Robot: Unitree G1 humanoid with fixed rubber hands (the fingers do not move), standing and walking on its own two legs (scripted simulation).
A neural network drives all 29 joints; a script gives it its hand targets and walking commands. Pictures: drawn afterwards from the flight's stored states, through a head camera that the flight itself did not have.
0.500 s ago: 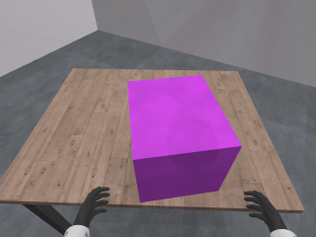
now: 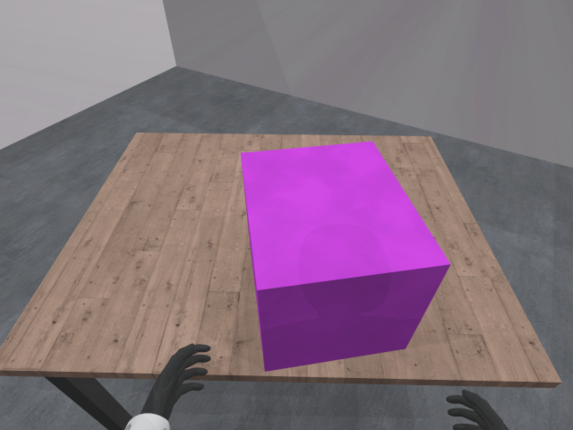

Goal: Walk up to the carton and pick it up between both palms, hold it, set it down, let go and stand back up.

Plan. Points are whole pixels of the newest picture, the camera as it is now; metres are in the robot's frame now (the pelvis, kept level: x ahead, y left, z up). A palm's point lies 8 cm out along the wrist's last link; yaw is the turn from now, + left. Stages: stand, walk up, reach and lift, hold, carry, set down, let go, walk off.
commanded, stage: stand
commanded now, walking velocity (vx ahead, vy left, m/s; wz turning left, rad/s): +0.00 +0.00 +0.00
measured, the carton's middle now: (321, 249) +0.43 -0.06 +0.01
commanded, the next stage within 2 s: none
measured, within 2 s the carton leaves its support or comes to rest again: neither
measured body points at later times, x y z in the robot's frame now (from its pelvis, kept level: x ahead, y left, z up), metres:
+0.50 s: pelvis -0.01 -0.02 +0.00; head -0.01 -0.02 +0.45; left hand +0.22 +0.18 -0.04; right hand +0.06 -0.28 -0.11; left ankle -0.03 +0.11 -0.73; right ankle +0.05 -0.13 -0.73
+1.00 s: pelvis +0.00 -0.02 +0.00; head +0.00 -0.03 +0.45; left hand +0.22 +0.18 -0.04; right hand +0.09 -0.28 -0.11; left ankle -0.03 +0.11 -0.73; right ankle +0.05 -0.13 -0.73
